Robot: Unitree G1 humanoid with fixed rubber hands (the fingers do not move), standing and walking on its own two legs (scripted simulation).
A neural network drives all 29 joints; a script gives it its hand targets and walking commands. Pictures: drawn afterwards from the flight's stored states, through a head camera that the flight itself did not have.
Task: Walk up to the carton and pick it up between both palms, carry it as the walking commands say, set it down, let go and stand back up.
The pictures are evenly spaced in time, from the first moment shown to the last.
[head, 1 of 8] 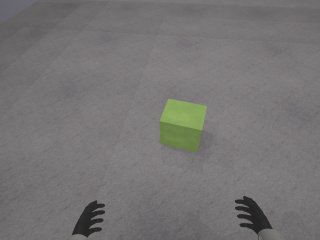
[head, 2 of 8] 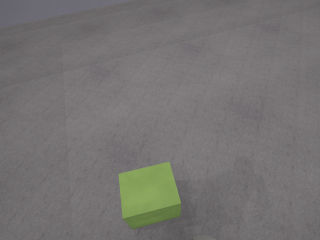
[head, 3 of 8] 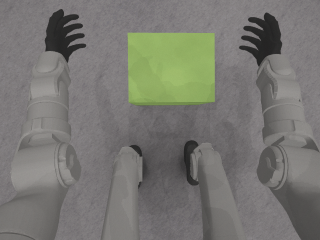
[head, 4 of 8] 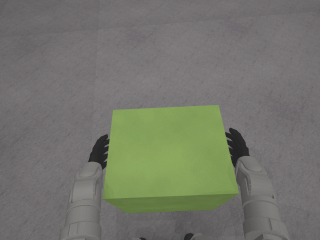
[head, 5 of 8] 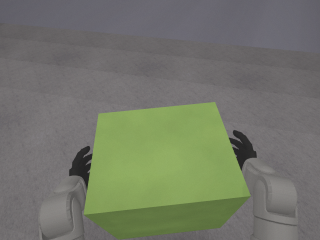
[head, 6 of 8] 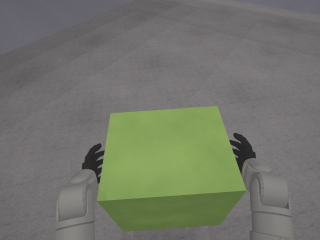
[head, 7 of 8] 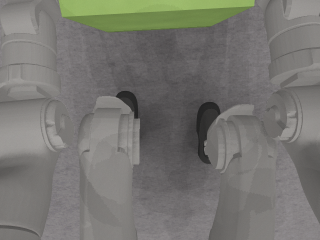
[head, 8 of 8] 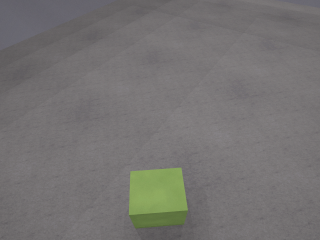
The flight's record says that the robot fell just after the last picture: no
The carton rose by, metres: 0.67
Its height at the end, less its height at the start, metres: +0.00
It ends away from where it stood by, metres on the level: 0.94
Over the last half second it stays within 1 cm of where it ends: yes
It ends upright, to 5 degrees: yes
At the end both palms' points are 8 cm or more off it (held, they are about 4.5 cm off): yes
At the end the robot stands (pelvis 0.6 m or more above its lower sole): yes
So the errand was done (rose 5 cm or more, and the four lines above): yes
